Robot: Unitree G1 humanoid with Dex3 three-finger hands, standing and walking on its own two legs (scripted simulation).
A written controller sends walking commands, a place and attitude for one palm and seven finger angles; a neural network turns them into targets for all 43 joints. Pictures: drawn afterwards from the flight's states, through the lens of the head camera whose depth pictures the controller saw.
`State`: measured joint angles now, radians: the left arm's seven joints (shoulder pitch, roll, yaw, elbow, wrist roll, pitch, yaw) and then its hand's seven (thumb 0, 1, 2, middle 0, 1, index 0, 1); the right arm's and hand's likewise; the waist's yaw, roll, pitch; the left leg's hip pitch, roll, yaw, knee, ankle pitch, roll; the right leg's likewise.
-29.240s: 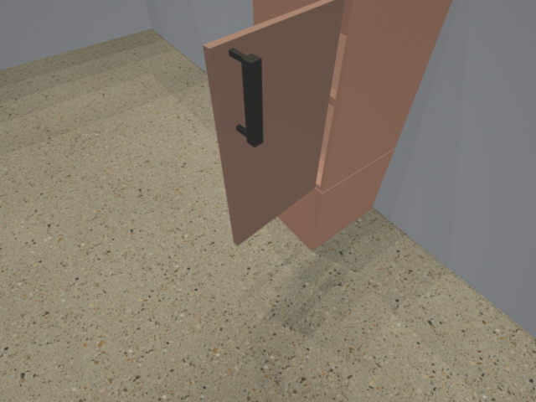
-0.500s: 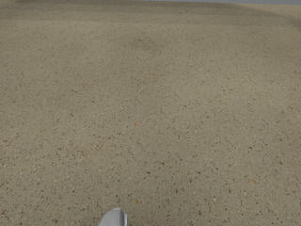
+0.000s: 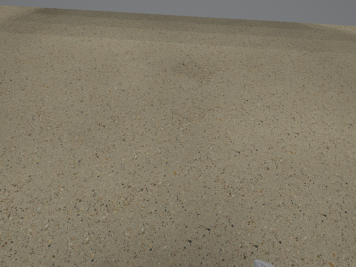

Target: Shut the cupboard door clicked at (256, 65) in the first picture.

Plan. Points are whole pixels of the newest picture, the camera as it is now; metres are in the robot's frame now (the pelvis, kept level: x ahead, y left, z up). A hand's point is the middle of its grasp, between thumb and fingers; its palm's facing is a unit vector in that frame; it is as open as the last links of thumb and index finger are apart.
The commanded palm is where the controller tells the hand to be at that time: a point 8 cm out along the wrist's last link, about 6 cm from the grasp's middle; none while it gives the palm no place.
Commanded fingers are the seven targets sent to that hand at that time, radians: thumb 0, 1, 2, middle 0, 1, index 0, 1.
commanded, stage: turn to face it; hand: left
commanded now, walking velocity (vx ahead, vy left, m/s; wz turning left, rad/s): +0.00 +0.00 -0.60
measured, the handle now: out of the picture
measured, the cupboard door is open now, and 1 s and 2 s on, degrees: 59 59 59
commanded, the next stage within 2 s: none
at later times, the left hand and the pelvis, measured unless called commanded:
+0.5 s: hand (110, 243) +0.20 +0.21 -0.18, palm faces -0.25 -0.94 -0.22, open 7.4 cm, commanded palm none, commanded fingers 0.00 0.90 0.90 -0.20 -0.30 -0.20 -0.30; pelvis +0.06 +0.02 -0.01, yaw -18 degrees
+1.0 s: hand (156, 217) +0.27 +0.09 -0.16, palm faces -0.58 -0.77 -0.24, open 7.4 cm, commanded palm none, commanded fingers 0.00 0.90 0.90 -0.20 -0.30 -0.20 -0.30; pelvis +0.07 -0.01 +0.00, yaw -35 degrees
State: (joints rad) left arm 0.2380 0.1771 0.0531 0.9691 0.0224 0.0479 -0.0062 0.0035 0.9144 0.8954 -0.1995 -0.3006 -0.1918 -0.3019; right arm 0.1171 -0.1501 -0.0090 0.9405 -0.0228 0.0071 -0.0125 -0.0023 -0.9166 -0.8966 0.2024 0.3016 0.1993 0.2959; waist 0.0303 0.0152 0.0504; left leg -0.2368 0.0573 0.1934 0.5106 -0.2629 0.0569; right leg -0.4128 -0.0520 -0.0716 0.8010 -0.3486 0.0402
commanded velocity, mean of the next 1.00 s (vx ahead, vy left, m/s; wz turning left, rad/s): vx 0.00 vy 0.00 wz -0.60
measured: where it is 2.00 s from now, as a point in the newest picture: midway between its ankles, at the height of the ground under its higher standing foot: outside the picture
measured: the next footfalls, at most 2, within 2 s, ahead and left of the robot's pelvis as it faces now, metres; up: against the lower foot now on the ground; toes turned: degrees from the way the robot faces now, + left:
right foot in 0.08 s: +0.07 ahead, -0.13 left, +0.00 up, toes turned -9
left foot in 0.42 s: +0.13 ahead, +0.12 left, +0.00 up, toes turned -12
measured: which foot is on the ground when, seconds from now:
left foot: down 0.00-0.10, up 0.12-0.40, down 0.42-0.80, up 0.82-1.00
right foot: up 0.00-0.06, down 0.08-0.42, up 0.44-0.78, down 0.80-1.00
